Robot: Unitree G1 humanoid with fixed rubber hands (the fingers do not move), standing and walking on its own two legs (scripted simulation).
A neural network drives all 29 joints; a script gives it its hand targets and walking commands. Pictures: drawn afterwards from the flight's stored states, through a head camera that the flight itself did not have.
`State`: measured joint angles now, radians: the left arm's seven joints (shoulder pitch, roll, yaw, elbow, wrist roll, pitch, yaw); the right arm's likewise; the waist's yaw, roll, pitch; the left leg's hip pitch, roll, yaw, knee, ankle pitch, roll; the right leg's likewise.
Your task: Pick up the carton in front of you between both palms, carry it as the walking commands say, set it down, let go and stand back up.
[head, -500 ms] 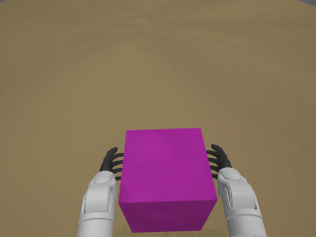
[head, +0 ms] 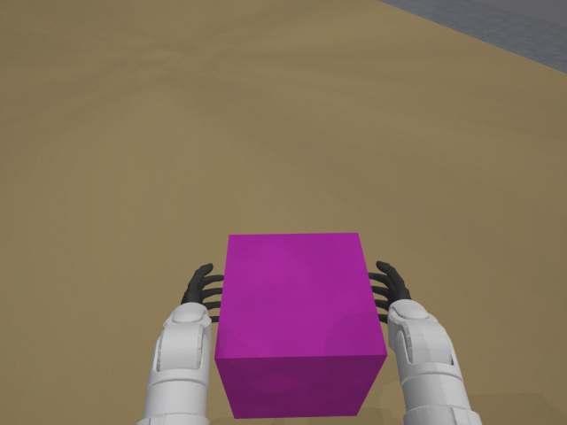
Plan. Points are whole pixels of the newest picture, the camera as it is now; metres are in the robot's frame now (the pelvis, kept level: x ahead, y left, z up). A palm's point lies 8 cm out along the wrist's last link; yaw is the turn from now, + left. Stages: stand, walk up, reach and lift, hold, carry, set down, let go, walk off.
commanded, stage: hold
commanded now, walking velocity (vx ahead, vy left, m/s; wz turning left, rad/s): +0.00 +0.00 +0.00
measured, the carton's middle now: (294, 328) +0.31 +0.00 -0.05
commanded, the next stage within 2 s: set down in 0.22 s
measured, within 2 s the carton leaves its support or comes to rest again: neither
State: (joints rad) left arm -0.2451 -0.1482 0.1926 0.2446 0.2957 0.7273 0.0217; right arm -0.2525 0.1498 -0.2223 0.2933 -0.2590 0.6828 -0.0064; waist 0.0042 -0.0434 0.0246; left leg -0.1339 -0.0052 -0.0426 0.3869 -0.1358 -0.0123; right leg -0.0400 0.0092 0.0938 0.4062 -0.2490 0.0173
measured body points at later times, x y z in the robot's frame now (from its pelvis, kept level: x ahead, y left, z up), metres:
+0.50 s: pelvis +0.00 +0.02 -0.01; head -0.02 +0.04 +0.44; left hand +0.33 +0.18 +0.01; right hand +0.33 -0.13 +0.02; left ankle +0.06 +0.13 -0.74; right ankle -0.01 -0.13 -0.74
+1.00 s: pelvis -0.03 -0.01 -0.10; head +0.20 +0.03 +0.28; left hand +0.38 +0.20 -0.19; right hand +0.39 -0.11 -0.19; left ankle +0.06 +0.13 -0.74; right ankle +0.00 -0.14 -0.74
